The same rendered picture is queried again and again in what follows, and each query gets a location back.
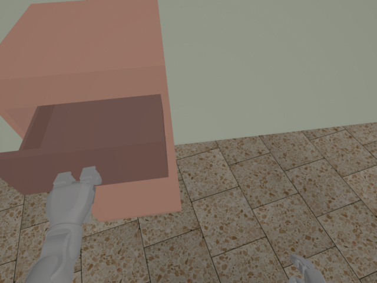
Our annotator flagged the right robot hand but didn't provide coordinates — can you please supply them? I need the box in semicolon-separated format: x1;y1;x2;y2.
289;254;326;283

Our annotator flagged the cabinet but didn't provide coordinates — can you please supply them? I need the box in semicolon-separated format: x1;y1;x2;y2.
0;0;182;222

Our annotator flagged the robot left forearm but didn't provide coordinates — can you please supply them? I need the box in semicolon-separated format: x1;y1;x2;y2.
24;223;83;283

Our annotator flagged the drawer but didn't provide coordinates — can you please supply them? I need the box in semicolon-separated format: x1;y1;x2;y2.
0;94;168;195

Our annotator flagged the left robot hand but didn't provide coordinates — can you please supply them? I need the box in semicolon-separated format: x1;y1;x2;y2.
45;166;102;227

